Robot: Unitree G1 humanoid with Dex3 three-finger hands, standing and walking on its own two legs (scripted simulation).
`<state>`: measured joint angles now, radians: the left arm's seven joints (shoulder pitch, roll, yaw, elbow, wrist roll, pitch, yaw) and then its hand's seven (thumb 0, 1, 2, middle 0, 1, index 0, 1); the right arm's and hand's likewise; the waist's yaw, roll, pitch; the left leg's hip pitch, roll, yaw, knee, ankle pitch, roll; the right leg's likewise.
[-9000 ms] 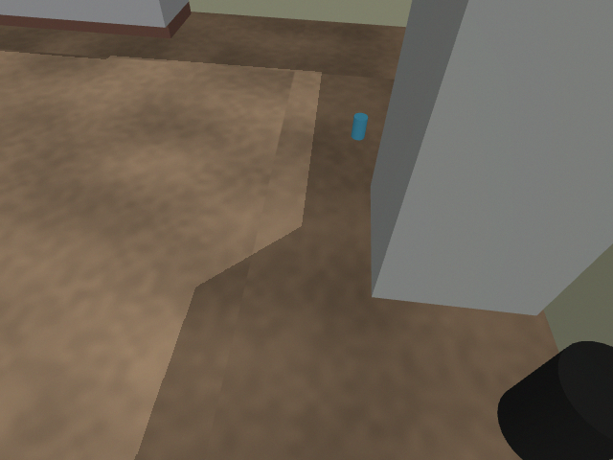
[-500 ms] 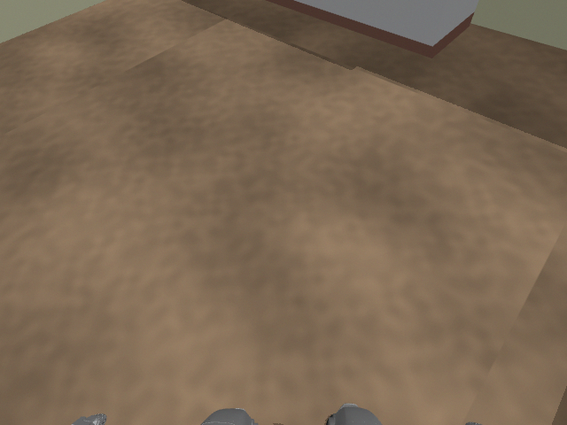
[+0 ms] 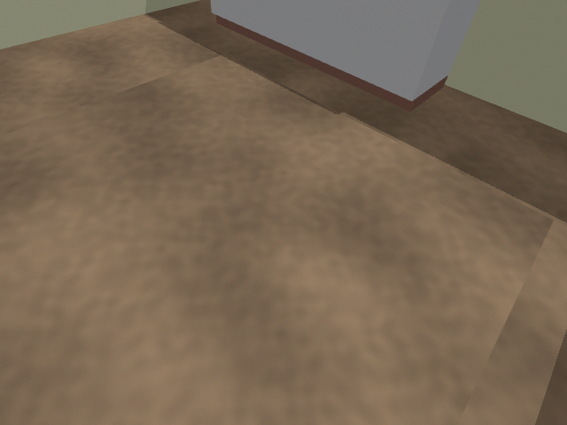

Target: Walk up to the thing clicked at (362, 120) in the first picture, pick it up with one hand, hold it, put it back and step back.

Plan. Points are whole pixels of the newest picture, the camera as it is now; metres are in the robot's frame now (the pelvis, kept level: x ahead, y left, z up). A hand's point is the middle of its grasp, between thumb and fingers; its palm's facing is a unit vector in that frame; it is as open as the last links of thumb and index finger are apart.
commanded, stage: walk up
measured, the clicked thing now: out of the picture +0.42 -1.28 -0.71
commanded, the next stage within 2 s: stand in 0.54 s
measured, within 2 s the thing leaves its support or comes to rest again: neither
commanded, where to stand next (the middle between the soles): +0.07 -0.01 m, yaw -1 degrees
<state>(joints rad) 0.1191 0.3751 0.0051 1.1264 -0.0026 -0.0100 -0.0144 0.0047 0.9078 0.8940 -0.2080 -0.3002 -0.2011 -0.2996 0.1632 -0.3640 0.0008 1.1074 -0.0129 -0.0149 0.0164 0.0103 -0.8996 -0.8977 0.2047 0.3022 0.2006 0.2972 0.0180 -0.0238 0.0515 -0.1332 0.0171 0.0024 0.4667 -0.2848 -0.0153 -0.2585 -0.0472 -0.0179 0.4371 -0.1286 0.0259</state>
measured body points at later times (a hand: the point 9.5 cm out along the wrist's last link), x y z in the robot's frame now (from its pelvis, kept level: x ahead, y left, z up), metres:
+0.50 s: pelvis +0.02 -0.01 +0.01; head +0.03 -0.02 +0.46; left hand +0.09 +0.29 -0.12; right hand +0.11 -0.31 -0.13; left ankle -0.02 +0.13 -0.74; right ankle +0.07 -0.14 -0.74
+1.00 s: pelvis +0.02 -0.02 +0.01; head +0.02 -0.03 +0.46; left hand +0.09 +0.29 -0.12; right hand +0.09 -0.32 -0.13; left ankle -0.02 +0.13 -0.74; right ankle +0.07 -0.14 -0.74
